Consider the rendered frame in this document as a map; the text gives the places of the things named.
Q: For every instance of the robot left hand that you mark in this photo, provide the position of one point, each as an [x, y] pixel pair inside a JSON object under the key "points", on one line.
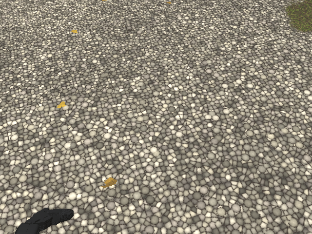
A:
{"points": [[44, 219]]}

